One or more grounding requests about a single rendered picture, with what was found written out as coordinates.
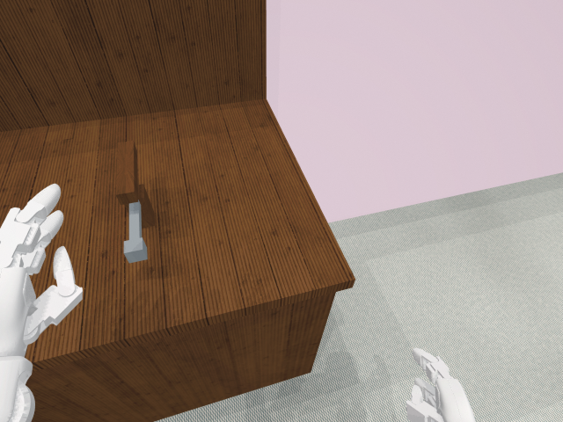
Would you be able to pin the left robot forearm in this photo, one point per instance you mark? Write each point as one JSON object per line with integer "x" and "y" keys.
{"x": 17, "y": 402}

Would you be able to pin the counter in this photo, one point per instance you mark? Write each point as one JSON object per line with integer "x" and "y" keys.
{"x": 165, "y": 102}

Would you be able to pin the tap lever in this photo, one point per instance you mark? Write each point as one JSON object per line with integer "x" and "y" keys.
{"x": 135, "y": 248}

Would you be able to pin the robot left hand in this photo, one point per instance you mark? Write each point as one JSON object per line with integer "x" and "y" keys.
{"x": 24, "y": 236}

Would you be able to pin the robot right hand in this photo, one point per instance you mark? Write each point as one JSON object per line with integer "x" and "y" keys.
{"x": 447, "y": 402}

